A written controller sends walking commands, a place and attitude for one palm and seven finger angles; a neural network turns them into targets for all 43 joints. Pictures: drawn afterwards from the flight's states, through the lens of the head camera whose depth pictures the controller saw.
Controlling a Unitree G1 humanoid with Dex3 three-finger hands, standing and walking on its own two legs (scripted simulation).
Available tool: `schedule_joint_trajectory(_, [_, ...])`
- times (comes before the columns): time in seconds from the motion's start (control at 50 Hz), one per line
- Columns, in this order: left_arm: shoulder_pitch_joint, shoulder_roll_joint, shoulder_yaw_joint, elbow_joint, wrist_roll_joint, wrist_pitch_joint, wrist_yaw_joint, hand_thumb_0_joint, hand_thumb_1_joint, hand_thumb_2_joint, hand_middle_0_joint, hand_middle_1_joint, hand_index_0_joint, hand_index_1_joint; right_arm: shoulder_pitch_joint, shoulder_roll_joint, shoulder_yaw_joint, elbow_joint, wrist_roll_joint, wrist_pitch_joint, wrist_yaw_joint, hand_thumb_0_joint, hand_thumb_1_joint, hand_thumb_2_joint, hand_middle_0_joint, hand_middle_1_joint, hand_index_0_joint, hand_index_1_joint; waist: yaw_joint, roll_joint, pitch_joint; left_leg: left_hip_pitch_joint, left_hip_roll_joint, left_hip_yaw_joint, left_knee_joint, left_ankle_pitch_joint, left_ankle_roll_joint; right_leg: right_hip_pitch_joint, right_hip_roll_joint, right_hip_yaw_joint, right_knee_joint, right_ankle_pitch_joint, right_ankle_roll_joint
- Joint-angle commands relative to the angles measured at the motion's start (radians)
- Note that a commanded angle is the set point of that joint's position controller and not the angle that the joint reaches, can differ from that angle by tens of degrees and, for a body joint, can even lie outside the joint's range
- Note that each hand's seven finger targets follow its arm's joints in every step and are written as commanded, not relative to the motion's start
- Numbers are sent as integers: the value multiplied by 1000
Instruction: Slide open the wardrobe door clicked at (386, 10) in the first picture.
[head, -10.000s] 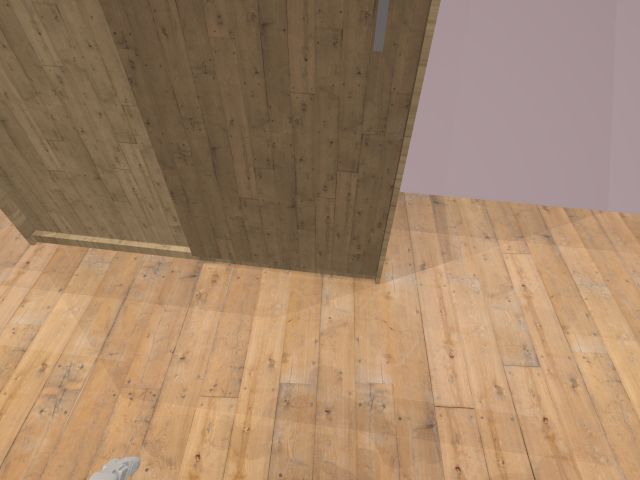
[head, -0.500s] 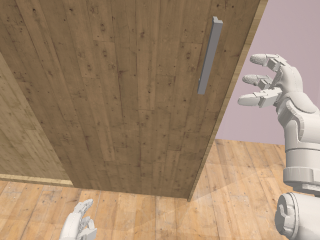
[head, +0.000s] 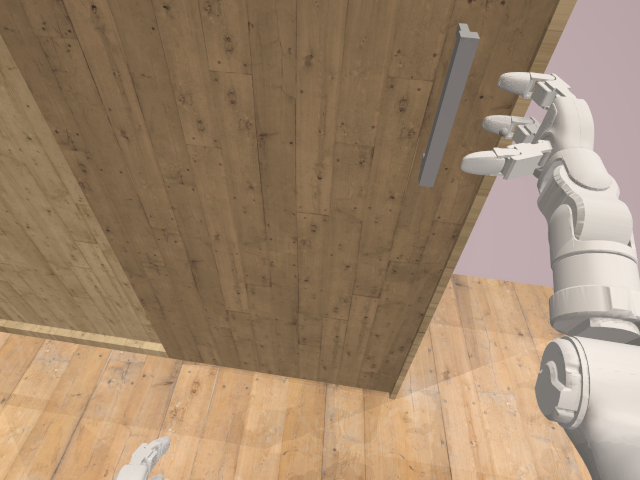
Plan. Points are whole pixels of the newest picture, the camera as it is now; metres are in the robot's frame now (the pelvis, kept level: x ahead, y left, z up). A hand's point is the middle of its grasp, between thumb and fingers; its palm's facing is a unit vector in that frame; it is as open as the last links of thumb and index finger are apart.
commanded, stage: move the hooked fingers beside the handle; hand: right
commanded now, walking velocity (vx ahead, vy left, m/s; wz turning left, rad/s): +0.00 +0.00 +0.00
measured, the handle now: (442, 111) +0.53 -0.11 +0.23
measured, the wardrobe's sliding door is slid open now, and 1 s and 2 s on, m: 0.00 0.00 0.00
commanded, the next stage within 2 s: feel for the door with the fingertips in 1.16 s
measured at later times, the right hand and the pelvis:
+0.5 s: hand (499, 130) +0.45 -0.16 +0.25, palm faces +0.07 +1.00 +0.00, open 14.0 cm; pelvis +0.00 +0.00 +0.00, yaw +0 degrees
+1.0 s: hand (500, 133) +0.46 -0.16 +0.25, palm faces +0.06 +1.00 +0.01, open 14.0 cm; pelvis +0.00 +0.00 +0.00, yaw -1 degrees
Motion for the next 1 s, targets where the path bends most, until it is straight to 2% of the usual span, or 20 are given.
schedule_joint_trajectory(0.0, [-50,142,46,-122,0,-39,8,0,900,900,-200,-300,-200,-300,-478,-203,-40,-113,14,-56,21,0,500,-300,300,1200,300,1200,-11,47,-292,143,11,-37,-9,293,22,46,-7,38,-27,267,-23])
schedule_joint_trajectory(0.02, [-44,144,48,-123,0,-37,7,0,900,900,-200,-300,-200,-300,-481,-214,-51,-120,19,-57,26,0,500,-300,300,1200,300,1200,-17,58,-302,152,9,-35,-7,296,22,42,-5,38,-28,264,-22])
schedule_joint_trajectory(0.08, [-49,139,53,-139,0,-42,0,0,900,900,-200,-300,-200,-300,-467,-149,-10,-150,27,-75,32,0,500,-300,300,1200,300,1200,-15,55,-295,135,6,-31,-3,301,23,57,-9,38,-21,288,-23])
schedule_joint_trajectory(0.12, [-48,140,54,-137,0,-41,-2,0,900,900,-200,-300,-200,-300,-464,-196,-53,-176,29,-90,23,0,500,-300,300,1200,300,1200,-24,60,-306,141,4,-36,-2,294,23,56,-8,41,-21,279,-23])
schedule_joint_trajectory(0.18, [-63,135,53,-146,0,-42,-1,0,900,900,-200,-300,-200,-300,-516,-189,-42,-246,30,-112,4,0,500,-300,300,1200,300,1200,-14,58,-297,131,6,-40,-10,265,18,64,-10,39,-21,257,-28])
schedule_joint_trajectory(0.22, [-62,134,51,-138,1,-42,0,0,900,900,-200,-300,-200,-300,-558,-227,-63,-262,16,-116,-10,0,500,-300,300,1200,300,1200,-14,29,-299,129,5,-45,-11,247,19,59,-8,41,-24,236,-29])
schedule_joint_trajectory(0.28, [-64,132,51,-138,3,-40,5,0,900,900,-200,-300,-200,-300,-578,-229,-50,-264,-3,-115,-24,0,500,-300,300,1200,300,1200,-9,13,-313,135,9,-45,-14,242,19,69,-9,38,-24,237,-29])
schedule_joint_trajectory(0.36, [-66,127,45,-133,2,-44,6,0,900,900,-200,-300,-200,-300,-582,-177,-11,-231,-1,-102,-8,0,500,-300,300,1200,300,1200,-6,-32,-321,128,7,-44,-9,265,26,87,-5,40,-23,254,-23])
schedule_joint_trajectory(0.4, [-58,136,45,-129,1,-39,8,0,900,900,-200,-300,-200,-300,-527,-197,-36,-161,12,-88,5,0,500,-300,300,1200,300,1200,-10,39,-307,141,6,-39,-8,274,23,60,-7,41,-24,254,-25])
schedule_joint_trajectory(0.48, [-49,140,50,-133,1,-34,3,0,900,900,-200,-300,-200,-300,-467,-165,-26,-104,23,-70,23,0,500,-300,300,1200,300,1200,-10,82,-282,132,8,-35,-9,294,20,47,-7,38,-22,262,-28])
schedule_joint_trajectory(0.52, [-52,140,48,-142,1,-29,-2,0,900,900,-200,-300,-200,-300,-442,-185,-45,-137,24,-73,24,0,500,-300,300,1200,300,1200,-25,78,-304,155,10,-37,3,320,22,42,-6,36,-21,282,-26])
schedule_joint_trajectory(0.6, [-71,134,51,-159,-1,-27,-7,0,900,900,-200,-300,-200,-300,-471,-203,-54,-253,22,-102,15,0,500,-300,300,1200,300,1200,-27,48,-317,161,9,-42,3,332,21,58,-7,31,-13,299,-29])
schedule_joint_trajectory(0.64, [-83,127,48,-164,-3,-29,-5,0,900,900,-200,-300,-200,-300,-505,-178,-28,-296,23,-107,13,0,500,-300,300,1200,300,1200,-20,30,-315,145,7,-43,0,304,22,73,-6,36,-13,278,-29])
schedule_joint_trajectory(0.7, [-94,131,46,-155,-4,-30,4,0,900,900,-200,-300,-200,-300,-551,-203,-31,-305,21,-103,8,0,500,-300,300,1200,300,1200,-9,10,-291,127,6,-44,-12,251,22,71,-7,43,-20,238,-29])
schedule_joint_trajectory(0.74, [-93,129,41,-144,-4,-33,11,0,900,900,-200,-300,-200,-300,-587,-172,0,-259,19,-86,9,0,500,-300,300,1200,300,1200,7,2,-263,92,7,-43,-21,208,20,68,-5,47,-23,199,-29])
schedule_joint_trajectory(0.76, [-85,132,42,-135,-2,-34,13,0,900,900,-200,-300,-200,-300,-592,-207,-28,-238,17,-82,5,0,500,-300,300,1200,300,1200,3,5,-268,93,7,-43,-25,191,21,62,-6,51,-27,186,-26])
schedule_joint_trajectory(0.82, [-80,131,38,-131,0,-37,15,0,900,900,-200,-300,-200,-300,-616,-172,7,-210,16,-80,7,0,500,-300,300,1200,300,1200,11,-19,-290,99,11,-43,-19,212,23,68,-3,51,-22,206,-25])
schedule_joint_trajectory(0.88, [-62,134,41,-125,2,-38,11,0,900,900,-200,-300,-200,-300,-561,-148,14,-132,21,-80,15,0,500,-300,300,1200,300,1200,7,19,-299,105,8,-35,-12,240,25,69,-7,54,-18,241,-21])
schedule_joint_trajectory(0.96, [-41,141,42,-117,5,-36,7,0,900,900,-200,-300,-200,-300,-550,-171,-18,-55,26,-83,19,0,500,-300,300,1200,300,1200,4,57,-277,98,11,-37,-8,237,23,32,-6,55,-22,217,-21])
schedule_joint_trajectory(0.98, [-36,145,46,-119,7,-34,5,0,900,900,-200,-300,-200,-300,-518,-196,-45,-41,27,-93,16,0,500,-300,300,1200,300,1200,-6,92,-283,115,10,-36,-8,250,21,25,-7,51,-19,229,-25])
